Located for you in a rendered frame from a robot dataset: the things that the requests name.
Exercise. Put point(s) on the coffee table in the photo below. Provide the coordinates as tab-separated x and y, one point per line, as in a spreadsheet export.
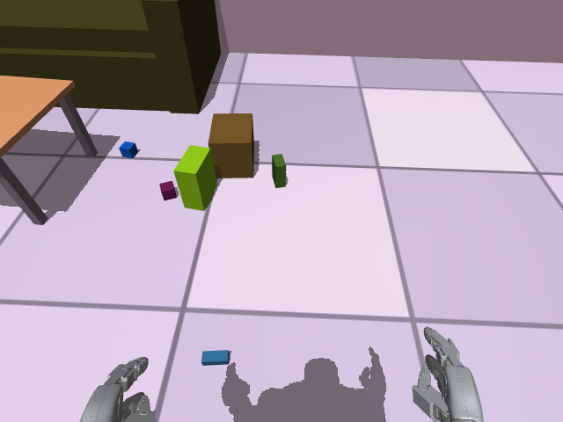
24	101

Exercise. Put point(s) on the sofa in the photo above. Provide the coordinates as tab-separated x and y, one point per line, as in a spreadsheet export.
152	55

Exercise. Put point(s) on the left robot hand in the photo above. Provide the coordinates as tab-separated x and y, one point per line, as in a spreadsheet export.
106	403

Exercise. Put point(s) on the right robot hand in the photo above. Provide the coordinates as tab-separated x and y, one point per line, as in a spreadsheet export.
456	383

